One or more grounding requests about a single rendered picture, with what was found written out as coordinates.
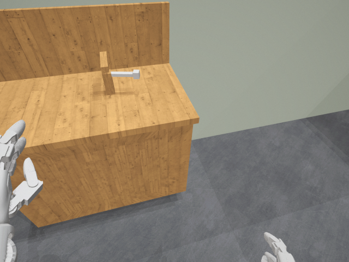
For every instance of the tap lever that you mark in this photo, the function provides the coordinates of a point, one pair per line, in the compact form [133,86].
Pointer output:
[135,74]

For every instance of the right robot hand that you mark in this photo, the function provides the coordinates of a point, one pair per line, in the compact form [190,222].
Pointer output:
[278,248]

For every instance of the robot left forearm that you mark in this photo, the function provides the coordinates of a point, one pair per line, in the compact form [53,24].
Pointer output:
[8,251]

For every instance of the left robot hand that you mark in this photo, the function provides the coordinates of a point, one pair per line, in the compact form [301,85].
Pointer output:
[11,146]

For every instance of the counter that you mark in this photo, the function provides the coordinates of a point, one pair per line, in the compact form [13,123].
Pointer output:
[97,142]

